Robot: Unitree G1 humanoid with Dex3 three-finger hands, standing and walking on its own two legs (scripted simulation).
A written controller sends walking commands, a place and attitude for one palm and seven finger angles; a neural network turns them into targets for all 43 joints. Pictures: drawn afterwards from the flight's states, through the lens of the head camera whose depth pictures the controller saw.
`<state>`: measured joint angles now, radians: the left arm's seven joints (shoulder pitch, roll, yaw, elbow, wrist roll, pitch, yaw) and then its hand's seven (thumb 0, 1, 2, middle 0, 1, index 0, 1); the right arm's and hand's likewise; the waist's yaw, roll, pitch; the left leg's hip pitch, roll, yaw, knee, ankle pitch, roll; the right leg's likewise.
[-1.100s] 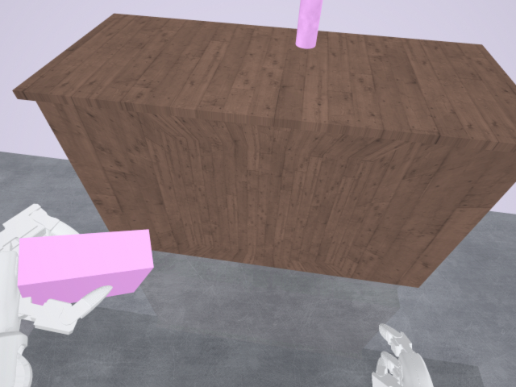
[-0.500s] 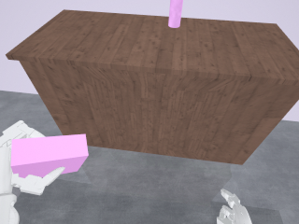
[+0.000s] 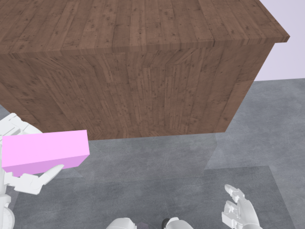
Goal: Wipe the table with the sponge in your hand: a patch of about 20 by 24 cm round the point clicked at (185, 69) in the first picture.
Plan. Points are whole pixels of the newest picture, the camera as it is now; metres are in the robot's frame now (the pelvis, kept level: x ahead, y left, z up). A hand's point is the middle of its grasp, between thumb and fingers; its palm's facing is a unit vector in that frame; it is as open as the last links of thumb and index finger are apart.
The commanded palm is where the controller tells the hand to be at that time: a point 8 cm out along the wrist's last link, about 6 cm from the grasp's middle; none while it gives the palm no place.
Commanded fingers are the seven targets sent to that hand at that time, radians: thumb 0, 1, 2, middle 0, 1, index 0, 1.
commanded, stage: turn to face it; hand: left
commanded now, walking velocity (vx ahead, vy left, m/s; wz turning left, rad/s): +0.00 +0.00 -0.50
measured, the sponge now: (60, 152) +0.23 +0.20 +0.14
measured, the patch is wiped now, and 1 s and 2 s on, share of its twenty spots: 0.00 0.00 0.00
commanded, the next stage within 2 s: take the last steps up to it in 0.30 s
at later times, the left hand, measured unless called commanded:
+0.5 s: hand (101, 153) +0.23 +0.11 +0.15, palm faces +0.14 -0.89 -0.43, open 9.2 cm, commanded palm +0.17 +0.18 +0.19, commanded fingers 0.00 0.10 1.30 -1.20 -1.60 -1.20 -1.60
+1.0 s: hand (88, 183) +0.18 +0.12 +0.16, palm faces +0.21 -0.86 -0.47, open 9.2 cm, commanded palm +0.15 +0.16 +0.19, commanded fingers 0.00 0.10 1.30 -1.20 -1.60 -1.20 -1.60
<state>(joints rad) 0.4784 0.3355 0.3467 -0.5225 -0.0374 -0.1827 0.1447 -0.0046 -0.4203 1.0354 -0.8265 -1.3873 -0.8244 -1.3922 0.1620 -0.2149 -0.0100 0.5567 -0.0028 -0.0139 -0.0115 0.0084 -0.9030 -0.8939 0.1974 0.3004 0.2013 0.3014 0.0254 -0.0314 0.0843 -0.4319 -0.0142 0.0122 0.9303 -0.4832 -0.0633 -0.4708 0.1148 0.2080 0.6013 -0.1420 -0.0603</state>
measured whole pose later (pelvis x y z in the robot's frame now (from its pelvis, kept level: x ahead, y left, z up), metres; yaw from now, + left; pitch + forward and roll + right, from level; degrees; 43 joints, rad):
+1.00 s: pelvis -0.07 -0.07 +0.00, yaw -13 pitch -3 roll +3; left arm 0.52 0.34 0.32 -0.34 0.01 -0.20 0.13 0.00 -0.42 1.04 -0.83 -1.39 -0.83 -1.39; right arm 0.31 -0.21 -0.01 0.65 -0.01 -0.11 -0.05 0.01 -0.90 -0.89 0.20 0.30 0.20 0.30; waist -0.02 0.04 -0.06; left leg -0.20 0.00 0.05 0.54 -0.30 0.01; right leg -0.32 -0.02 -0.12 0.70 -0.44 0.01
